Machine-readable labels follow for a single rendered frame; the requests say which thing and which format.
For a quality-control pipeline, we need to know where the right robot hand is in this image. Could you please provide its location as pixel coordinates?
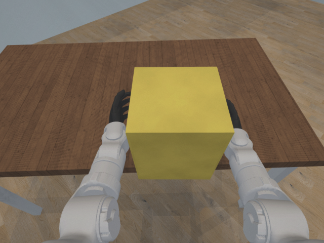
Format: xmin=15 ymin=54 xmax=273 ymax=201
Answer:
xmin=226 ymin=99 xmax=242 ymax=129

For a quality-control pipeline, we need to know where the robot left upper arm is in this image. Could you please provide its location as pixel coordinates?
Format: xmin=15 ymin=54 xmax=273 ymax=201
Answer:
xmin=42 ymin=194 xmax=120 ymax=243

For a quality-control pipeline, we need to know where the table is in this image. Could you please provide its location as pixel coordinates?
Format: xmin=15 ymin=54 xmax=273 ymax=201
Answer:
xmin=0 ymin=38 xmax=324 ymax=216

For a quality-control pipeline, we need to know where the robot right forearm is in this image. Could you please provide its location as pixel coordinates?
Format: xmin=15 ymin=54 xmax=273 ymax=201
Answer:
xmin=224 ymin=128 xmax=309 ymax=236

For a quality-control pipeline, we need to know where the left robot hand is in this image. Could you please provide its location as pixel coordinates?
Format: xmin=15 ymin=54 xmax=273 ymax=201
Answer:
xmin=109 ymin=90 xmax=131 ymax=123

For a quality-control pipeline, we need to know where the robot right upper arm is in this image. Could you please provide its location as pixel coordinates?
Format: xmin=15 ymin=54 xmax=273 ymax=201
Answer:
xmin=243 ymin=198 xmax=324 ymax=243

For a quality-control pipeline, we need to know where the carton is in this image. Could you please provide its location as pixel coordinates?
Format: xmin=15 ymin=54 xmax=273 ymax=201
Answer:
xmin=126 ymin=67 xmax=235 ymax=179

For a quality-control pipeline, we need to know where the robot left forearm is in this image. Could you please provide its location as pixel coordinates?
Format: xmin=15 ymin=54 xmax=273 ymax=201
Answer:
xmin=59 ymin=121 xmax=129 ymax=232

